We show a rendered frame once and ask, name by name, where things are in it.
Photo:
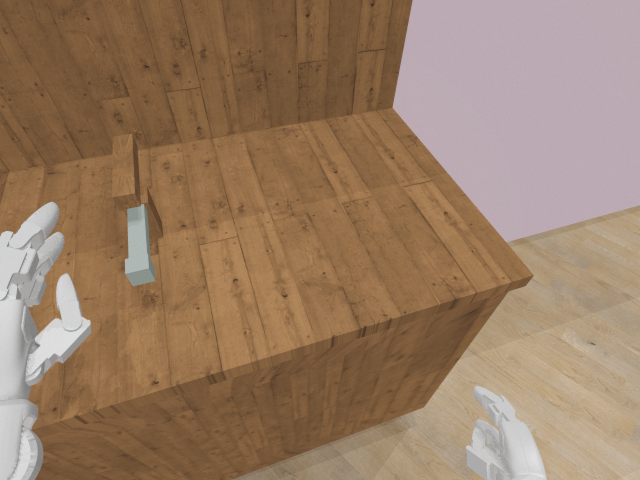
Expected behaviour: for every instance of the left robot hand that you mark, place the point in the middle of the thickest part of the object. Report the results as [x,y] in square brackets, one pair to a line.
[25,259]

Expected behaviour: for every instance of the counter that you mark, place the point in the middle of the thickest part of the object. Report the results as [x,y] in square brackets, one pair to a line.
[318,272]

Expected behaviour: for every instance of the right robot hand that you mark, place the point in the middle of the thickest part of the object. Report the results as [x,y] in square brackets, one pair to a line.
[513,449]

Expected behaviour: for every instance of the left robot forearm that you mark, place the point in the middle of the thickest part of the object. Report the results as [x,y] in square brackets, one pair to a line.
[21,451]

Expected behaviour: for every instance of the tap lever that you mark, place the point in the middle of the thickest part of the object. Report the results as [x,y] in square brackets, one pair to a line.
[139,268]

